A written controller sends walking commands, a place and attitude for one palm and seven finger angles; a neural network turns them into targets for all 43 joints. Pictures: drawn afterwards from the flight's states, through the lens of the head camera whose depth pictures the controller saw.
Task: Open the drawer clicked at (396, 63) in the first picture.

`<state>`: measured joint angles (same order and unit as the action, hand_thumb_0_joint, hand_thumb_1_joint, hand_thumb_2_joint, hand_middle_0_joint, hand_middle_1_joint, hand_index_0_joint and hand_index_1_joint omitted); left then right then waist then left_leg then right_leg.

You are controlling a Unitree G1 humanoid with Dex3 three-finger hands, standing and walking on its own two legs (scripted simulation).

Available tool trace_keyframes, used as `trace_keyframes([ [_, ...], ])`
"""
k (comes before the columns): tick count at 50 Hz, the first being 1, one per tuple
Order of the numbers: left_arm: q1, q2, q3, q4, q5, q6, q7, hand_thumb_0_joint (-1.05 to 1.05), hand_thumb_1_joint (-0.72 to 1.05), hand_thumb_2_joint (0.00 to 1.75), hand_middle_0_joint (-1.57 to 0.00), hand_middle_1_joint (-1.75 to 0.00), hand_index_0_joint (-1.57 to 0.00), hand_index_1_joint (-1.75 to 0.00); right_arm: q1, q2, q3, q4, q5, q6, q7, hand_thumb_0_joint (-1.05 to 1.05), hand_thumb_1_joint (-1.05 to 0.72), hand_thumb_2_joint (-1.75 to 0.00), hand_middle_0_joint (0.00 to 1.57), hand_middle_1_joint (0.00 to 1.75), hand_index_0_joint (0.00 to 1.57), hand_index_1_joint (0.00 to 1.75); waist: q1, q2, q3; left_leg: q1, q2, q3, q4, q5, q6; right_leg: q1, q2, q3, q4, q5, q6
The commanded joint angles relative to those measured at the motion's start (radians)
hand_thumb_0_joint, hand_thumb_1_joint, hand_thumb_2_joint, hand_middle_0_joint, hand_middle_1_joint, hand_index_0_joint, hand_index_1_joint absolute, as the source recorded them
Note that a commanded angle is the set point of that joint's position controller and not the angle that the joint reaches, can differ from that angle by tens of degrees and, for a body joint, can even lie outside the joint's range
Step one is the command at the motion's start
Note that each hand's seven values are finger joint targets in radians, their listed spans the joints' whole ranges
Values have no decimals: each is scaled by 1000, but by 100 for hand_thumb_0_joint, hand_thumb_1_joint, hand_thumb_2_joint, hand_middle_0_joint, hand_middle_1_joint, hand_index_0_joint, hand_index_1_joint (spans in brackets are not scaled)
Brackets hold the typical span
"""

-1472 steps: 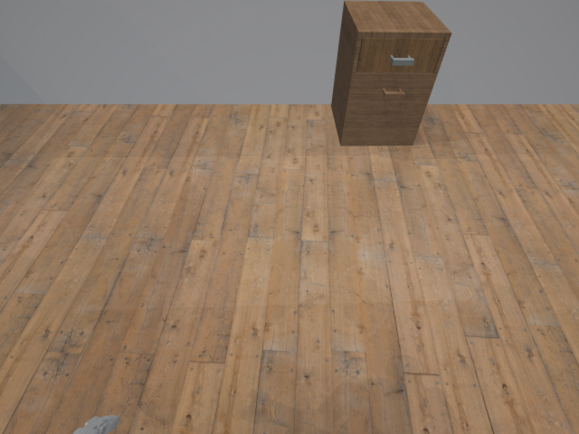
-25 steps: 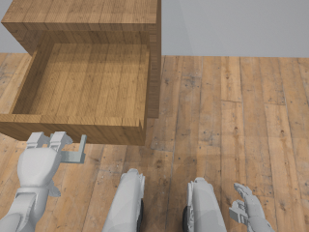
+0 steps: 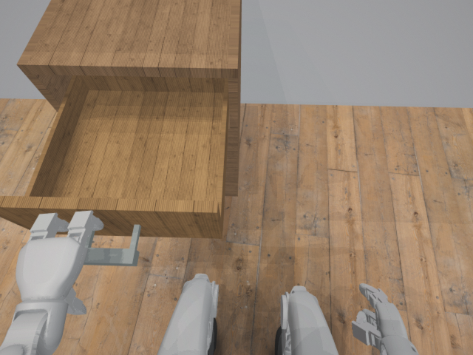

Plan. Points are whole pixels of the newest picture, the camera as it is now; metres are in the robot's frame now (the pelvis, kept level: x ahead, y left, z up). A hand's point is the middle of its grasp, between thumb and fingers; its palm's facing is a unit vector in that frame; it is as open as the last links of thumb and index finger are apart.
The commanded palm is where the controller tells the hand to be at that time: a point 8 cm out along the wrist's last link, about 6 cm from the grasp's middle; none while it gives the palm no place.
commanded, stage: lift the hand off the handle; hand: left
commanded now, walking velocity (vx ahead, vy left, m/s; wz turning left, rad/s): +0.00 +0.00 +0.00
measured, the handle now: (110, 243) +0.29 +0.26 -0.07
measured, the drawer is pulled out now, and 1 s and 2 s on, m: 0.29 0.29 0.29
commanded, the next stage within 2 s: draw the hand back to the body in 1.66 s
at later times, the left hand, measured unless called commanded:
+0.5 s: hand (62, 263) +0.24 +0.30 +0.00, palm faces -0.04 -0.04 -1.00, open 13.7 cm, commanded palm +0.23 +0.29 +0.05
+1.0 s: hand (48, 249) +0.25 +0.30 +0.04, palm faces -0.04 -0.02 -1.00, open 13.8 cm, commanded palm +0.24 +0.29 +0.09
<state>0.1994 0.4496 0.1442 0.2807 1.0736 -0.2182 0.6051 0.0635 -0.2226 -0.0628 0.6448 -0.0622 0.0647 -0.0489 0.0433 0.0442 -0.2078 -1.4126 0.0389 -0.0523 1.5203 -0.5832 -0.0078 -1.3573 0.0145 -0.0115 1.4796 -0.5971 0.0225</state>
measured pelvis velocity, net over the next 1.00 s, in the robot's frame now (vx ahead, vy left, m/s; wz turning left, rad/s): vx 0.03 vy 0.00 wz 0.01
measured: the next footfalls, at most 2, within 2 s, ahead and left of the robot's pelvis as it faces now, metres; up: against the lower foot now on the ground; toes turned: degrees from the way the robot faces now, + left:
none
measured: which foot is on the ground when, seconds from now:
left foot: down 0.00-1.00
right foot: down 0.00-1.00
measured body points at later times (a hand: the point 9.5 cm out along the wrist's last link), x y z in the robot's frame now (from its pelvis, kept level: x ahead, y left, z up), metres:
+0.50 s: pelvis +0.01 +0.00 +0.04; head +0.12 +0.00 +0.47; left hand +0.23 +0.30 +0.05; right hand +0.21 -0.23 -0.09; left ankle +0.06 +0.12 -0.56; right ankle +0.05 -0.14 -0.56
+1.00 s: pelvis +0.03 +0.00 +0.06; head +0.12 -0.01 +0.50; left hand +0.24 +0.30 +0.09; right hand +0.21 -0.24 -0.06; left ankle +0.06 +0.12 -0.56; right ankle +0.05 -0.14 -0.56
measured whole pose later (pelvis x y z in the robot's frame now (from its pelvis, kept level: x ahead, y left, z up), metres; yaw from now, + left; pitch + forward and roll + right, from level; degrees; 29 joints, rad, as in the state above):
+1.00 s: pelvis +0.03 +0.00 +0.06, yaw +1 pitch +21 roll -2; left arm 0.27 0.45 0.13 0.24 1.04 -0.16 0.54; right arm 0.12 -0.22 -0.05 0.61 -0.05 0.08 -0.04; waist 0.03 0.05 -0.19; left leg -1.10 0.04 -0.04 1.26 -0.53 -0.01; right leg -1.05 0.01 0.00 1.23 -0.54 0.02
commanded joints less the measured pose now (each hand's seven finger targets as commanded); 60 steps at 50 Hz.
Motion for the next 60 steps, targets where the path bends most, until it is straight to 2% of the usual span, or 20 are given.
trace_keyframes([
  [1, 25, 175, 83, -198, -26, 27, 50, 0, -50, 30, -30, -120, -30, -120, -7, -130, -38, -136, -2, -32, -1, 0, -90, -90, 20, 30, 20, 30, 1, 46, -378, 445, -34, 26, -258, 225, 36, 171, 40, -61, -239, 154, -72],
  [5, 3, 185, 80, -165, -29, 49, 34, 0, -50, 30, -30, -120, -30, -120, -4, -131, -32, -134, 0, -32, -10, 0, -90, -90, 20, 30, 20, 30, -10, 0, -340, 424, -33, 30, -272, 182, 41, 191, 37, -60, -268, 128, -66],
  [8, -8, 206, 85, -187, -20, 46, 26, 0, -50, 30, -30, -120, -30, -120, -7, -131, -27, -142, -1, -35, -17, 0, -90, -90, 20, 30, 20, 30, -2, 43, -338, 453, -35, 30, -291, 195, 40, 206, 34, -59, -277, 136, -71],
  [11, -42, 187, 61, -193, -20, 37, 21, 0, -50, 30, -30, -120, -30, -120, -8, -127, -24, -142, 0, -40, -20, 0, -90, -90, 20, 30, 20, 30, -17, 40, -317, 465, -37, 33, -299, 168, 42, 204, 34, -59, -298, 115, -68],
  [12, -40, 201, 76, -177, -19, 34, 20, 0, -50, 30, -30, -120, -30, -120, -5, -127, -24, -139, -1, -41, -22, 0, -90, -90, 20, 30, 20, 30, -15, 29, -306, 462, -36, 33, -300, 168, 42, 207, 36, -59, -301, 114, -68],
  [13, -51, 223, 92, -200, -19, 30, 19, 0, -50, 30, -30, -120, -30, -120, -8, -131, -25, -140, -3, -41, -24, 0, -90, -90, 20, 30, 20, 30, -5, 60, -325, 476, -34, 32, -306, 192, 41, 217, 34, -55, -299, 131, -71],
  [14, -22, 210, 86, -198, -19, 31, 19, 0, -50, 30, -30, -120, -30, -120, -6, -126, -24, -144, -2, -40, -21, 0, -90, -90, 20, 30, 20, 30, -1, 67, -336, 493, -37, 36, -309, 205, 40, 227, 34, -58, -300, 141, -71],
  [18, 39, 201, 94, -198, -28, 42, 17, 0, -50, 30, -30, -120, -30, -120, -4, -127, -27, -156, 0, -35, -14, 0, -90, -90, 20, 30, 20, 30, 8, 53, -334, 517, -36, 36, -335, 236, 38, 269, 38, -57, -323, 169, -74],
  [20, 32, 177, 73, -187, -38, 52, 12, 0, -50, 30, -30, -120, -30, -120, -3, -126, -26, -156, 5, -34, -10, 0, -90, -90, 20, 30, 20, 30, -6, 26, -305, 506, -37, 41, -343, 209, 40, 282, 37, -56, -347, 157, -68],
  [22, 16, 199, 90, -174, -39, 49, 11, 0, -50, 30, -30, -120, -30, -120, -1, -127, -25, -152, 5, -35, -14, 0, -90, -90, 20, 30, 20, 30, -9, 4, -291, 493, -37, 44, -342, 196, 43, 294, 37, -50, -358, 153, -66],
  [26, -4, 202, 85, -192, -33, 38, 4, 0, -50, 30, -30, -120, -30, -120, 2, -128, -25, -154, 4, -39, -16, 0, -90, -90, 20, 30, 20, 30, -10, 35, -297, 514, -39, 50, -352, 207, 43, 310, 33, -49, -367, 166, -66],
  [30, -28, 212, 89, -164, -40, 29, -8, 0, -50, 30, -30, -120, -30, -120, 7, -130, -25, -147, 6, -43, -18, 0, -90, -90, 20, 30, 20, 30, -19, 21, -268, 509, -39, 53, -358, 191, 46, 318, 33, -44, -389, 156, -64],
  [35, -33, 222, 94, -203, -43, 20, -12, 0, -50, 30, -30, -120, -30, -120, 16, -132, -29, -152, 6, -45, -17, 0, -90, -90, 20, 30, 20, 30, -16, 57, -292, 565, -40, 52, -381, 238, 43, 347, 37, -46, -396, 198, -67],
  [38, 21, 232, 117, -237, -57, 22, -11, 0, -50, 30, -30, -120, -30, -120, 22, -134, -30, -163, 4, -46, -16, 0, -90, -90, 20, 30, 20, 30, -12, 44, -330, 592, -40, 52, -390, 285, 46, 389, 36, -44, -403, 249, -66],
  [43, 49, 237, 129, -218, -50, 30, -8, 0, -50, 30, -30, -120, -30, -120, 25, -134, -29, -160, 5, -38, -11, 0, -90, -90, 20, 30, 20, 30, -10, 35, -286, 591, -38, 54, -410, 287, 43, 403, 36, -46, -420, 255, -66],
  [46, 48, 220, 117, -179, -49, 49, -12, 0, -50, 30, -30, -120, -30, -120, 30, -134, -30, -161, 11, -30, -4, 0, -90, -90, 20, 30, 20, 30, -15, 0, -242, 584, -39, 58, -428, 256, 43, 412, 36, -48, -447, 234, -63],
  [49, 63, 217, 107, -207, -54, 62, -24, 0, -50, 30, -30, -120, -30, -120, 30, -134, -29, -173, 13, -28, -2, 0, -90, -90, 20, 30, 20, 30, -6, 39, -269, 628, -41, 63, -453, 281, 43, 449, 35, -46, -460, 259, -66],
  [51, 66, 207, 93, -206, -66, 68, -36, 0, -50, 30, -30, -120, -30, -120, 34, -135, -29, -178, 17, -29, -2, 0, -90, -90, 20, 30, 20, 30, -17, 6, -252, 629, -42, 65, -464, 268, 45, 469, 35, -41, -483, 261, -61],
  [55, 56, 206, 81, -251, -66, 59, -52, 0, -50, 30, -30, -120, -30, -120, 38, -134, -29, -183, 14, -34, -5, 0, -90, -90, 20, 30, 20, 30, -25, 17, -246, 670, -41, 64, -483, 292, 45, 484, 35, -41, -498, 285, -61],
  [60, 110, 196, 82, -286, -55, 53, -46, 0, -50, 30, -30, -120, -30, -120, 44, -131, -29, -192, 10, -34, 7, 0, -90, -90, 20, 30, 20, 30, -13, 47, -231, 710, -41, 63, -508, 332, 40, 501, 37, -50, -510, 307, -67],
])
